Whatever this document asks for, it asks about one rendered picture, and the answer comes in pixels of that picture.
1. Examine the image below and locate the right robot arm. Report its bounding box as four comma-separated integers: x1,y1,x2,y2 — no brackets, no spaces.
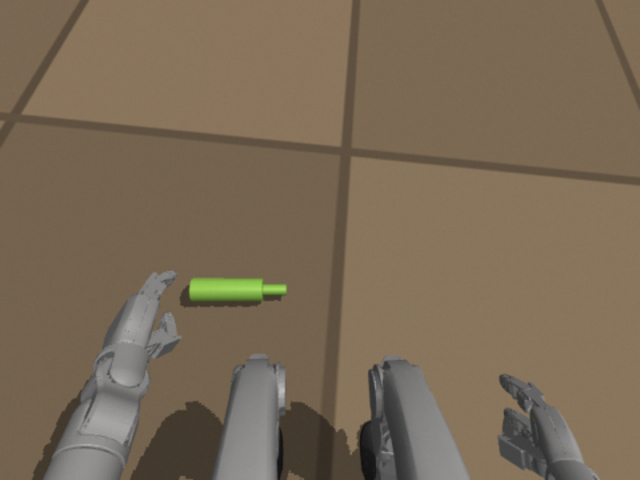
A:
545,460,600,480

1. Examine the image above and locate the left robot arm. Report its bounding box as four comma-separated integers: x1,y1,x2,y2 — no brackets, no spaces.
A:
42,343,151,480

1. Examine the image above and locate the right robot foot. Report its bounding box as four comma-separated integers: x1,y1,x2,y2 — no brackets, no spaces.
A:
360,420,376,480

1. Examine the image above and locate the left robot hand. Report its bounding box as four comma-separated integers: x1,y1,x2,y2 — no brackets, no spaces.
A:
102,271,181,359

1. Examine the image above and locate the bottle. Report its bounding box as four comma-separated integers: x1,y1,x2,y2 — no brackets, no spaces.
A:
189,278,287,301

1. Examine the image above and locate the right robot hand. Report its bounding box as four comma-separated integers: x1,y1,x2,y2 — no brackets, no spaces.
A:
498,374,584,479

